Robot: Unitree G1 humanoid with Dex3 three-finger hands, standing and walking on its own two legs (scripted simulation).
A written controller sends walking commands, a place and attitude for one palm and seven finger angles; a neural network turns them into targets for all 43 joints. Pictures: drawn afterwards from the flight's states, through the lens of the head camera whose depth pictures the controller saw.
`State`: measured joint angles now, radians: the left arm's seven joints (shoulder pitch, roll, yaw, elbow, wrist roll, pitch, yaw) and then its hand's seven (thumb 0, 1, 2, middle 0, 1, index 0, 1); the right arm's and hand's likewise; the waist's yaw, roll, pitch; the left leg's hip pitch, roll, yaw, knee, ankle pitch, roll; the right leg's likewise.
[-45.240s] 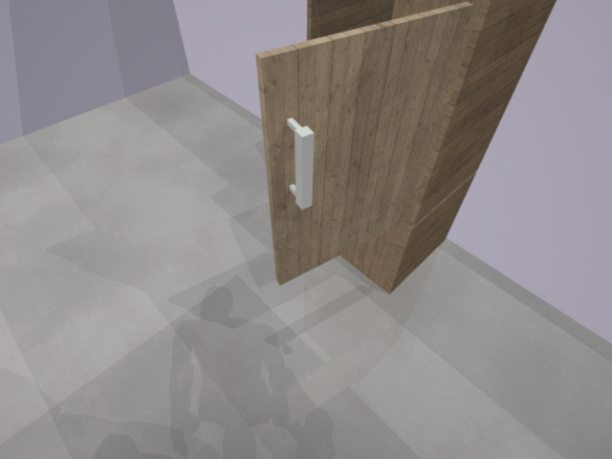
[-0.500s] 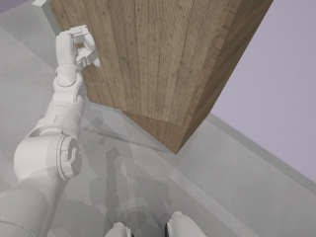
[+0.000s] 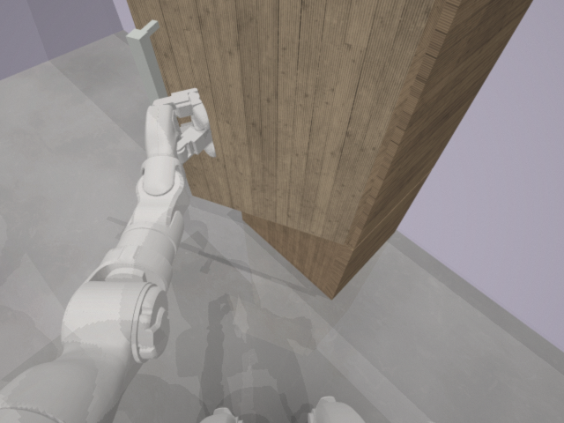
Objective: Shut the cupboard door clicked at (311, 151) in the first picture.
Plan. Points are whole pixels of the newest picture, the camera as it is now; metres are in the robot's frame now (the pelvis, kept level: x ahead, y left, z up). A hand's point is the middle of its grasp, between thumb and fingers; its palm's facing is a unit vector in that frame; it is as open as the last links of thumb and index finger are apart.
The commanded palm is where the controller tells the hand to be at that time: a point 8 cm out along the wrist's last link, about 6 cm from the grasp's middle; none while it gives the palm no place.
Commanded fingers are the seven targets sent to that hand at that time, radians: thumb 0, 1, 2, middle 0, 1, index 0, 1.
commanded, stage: draw the hand back to the body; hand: left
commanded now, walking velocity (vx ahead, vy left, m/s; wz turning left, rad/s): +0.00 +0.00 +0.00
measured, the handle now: (159, 75) +0.66 +0.17 +0.10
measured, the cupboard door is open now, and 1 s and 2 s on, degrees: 24 24 24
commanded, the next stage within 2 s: step back with the hand held close in 1.50 s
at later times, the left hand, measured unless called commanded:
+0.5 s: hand (123, 204) +0.35 +0.15 +0.15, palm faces +0.04 -0.99 -0.11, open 3.1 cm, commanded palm +0.31 +0.21 +0.16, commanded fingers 0.00 0.90 0.90 -1.02 -1.20 -1.02 -1.20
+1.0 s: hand out of the picture +0.23 +0.25 +0.19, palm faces +0.39 -0.85 -0.35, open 5.2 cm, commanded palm +0.18 +0.29 +0.21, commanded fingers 0.00 0.90 0.90 -0.34 -0.45 -0.34 -0.45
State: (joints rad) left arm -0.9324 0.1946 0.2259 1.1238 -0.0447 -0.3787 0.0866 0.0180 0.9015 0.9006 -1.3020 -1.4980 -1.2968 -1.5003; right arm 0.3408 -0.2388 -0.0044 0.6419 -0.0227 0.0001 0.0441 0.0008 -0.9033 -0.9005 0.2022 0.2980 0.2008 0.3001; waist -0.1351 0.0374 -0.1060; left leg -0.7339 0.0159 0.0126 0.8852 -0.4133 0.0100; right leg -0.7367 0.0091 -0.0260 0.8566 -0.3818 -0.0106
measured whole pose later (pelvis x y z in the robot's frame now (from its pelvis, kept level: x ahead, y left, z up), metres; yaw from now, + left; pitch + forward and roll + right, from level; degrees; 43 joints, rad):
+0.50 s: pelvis +0.00 +0.00 +0.03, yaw +0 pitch +2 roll +0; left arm -0.23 0.23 0.10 0.31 -0.14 -0.12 -0.04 0.02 0.90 0.90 -1.23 -1.42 -1.23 -1.43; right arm 0.24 -0.26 0.00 0.59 0.06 -0.01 -0.05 0.01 -0.90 -0.90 0.20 0.30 0.20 0.30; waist -0.02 0.05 -0.06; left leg -0.34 0.00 0.02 0.64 -0.33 0.01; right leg -0.36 0.00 -0.01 0.62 -0.31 -0.01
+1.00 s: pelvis +0.02 +0.01 +0.05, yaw +2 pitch -4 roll +0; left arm 0.32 0.32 0.24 -0.26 -0.07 -0.02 0.08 0.02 0.90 0.90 -0.61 -0.73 -0.60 -0.74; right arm 0.19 -0.22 0.05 0.61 0.02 -0.01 -0.07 0.01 -0.90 -0.90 0.20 0.30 0.20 0.30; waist 0.06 0.08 0.01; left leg -0.09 -0.01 0.00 0.41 -0.25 0.02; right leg -0.08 -0.01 -0.04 0.39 -0.23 0.00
